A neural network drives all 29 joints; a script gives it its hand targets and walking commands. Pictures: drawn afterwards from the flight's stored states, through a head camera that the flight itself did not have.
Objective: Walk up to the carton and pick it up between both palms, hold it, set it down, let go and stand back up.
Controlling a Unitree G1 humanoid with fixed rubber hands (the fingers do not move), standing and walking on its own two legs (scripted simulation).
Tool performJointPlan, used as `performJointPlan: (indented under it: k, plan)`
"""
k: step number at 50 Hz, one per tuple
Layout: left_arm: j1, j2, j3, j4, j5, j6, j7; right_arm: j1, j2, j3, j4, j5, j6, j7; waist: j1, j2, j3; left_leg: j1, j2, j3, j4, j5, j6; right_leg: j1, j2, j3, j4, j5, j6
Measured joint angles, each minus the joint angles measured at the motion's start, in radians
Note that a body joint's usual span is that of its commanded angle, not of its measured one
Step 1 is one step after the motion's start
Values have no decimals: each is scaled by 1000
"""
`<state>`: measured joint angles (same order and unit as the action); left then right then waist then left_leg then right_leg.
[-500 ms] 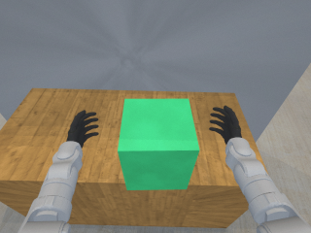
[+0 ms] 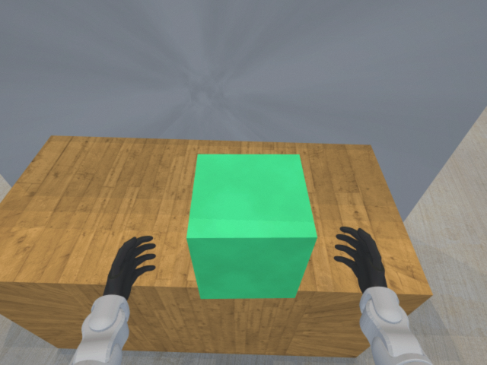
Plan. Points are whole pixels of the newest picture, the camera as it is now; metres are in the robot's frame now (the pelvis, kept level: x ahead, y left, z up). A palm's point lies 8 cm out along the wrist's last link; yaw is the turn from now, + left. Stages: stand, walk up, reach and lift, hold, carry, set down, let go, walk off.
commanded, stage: set down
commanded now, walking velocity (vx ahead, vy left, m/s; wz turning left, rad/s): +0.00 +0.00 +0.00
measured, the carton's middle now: (248, 229) +0.42 +0.04 -0.06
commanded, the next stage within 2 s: let go in 1.52 s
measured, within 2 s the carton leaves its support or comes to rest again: neither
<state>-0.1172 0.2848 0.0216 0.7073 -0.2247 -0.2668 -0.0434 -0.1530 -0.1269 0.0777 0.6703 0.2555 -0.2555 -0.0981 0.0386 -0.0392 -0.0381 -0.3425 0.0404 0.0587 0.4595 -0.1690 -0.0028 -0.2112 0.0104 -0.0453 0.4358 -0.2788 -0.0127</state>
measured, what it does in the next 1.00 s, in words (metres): stands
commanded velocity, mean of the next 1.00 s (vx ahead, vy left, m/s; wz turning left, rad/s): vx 0.00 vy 0.00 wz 0.00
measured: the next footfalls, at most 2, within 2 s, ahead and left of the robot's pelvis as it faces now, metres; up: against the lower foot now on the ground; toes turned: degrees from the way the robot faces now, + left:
none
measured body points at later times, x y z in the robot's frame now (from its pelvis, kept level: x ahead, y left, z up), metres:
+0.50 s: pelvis -0.01 +0.00 -0.01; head +0.02 +0.02 +0.44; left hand +0.22 +0.24 -0.06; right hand +0.23 -0.18 -0.05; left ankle +0.04 +0.12 -0.74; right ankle -0.03 -0.11 -0.74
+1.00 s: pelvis +0.01 -0.01 +0.00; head +0.03 +0.00 +0.45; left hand +0.19 +0.23 -0.08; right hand +0.21 -0.20 -0.08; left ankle +0.04 +0.12 -0.74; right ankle -0.04 -0.11 -0.74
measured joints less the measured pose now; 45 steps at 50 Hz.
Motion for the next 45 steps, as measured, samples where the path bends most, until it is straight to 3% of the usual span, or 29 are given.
performJointPlan:
  k: [11, 23, 34, 45]
  plan:
    - [112, -2, 17, 41, 12, -141, -20, 120, 35, 33, 97, -18, -190, 22, 5, 0, 34, 11, -2, -8, 44, -27, -2, 14, -3, -7, 47, -32, -3]
    - [145, -19, -45, 43, -12, -227, 23, 153, 41, 13, 154, -45, -307, 55, -9, -4, 41, -66, 0, -2, 136, -61, -1, -78, -7, 1, 166, -79, -5]
    - [152, -26, -19, 73, 48, -135, 12, 162, 17, 24, 251, -26, -288, 66, -1, -21, 66, 10, -1, 8, 110, -63, -5, -9, -8, 11, 148, -82, -8]
    - [245, -27, -33, -8, 82, 4, 25, 223, 11, 3, 194, -72, -195, 68, -1, -12, 83, 70, -6, 13, 30, -41, -9, 45, -9, 15, 74, -61, -9]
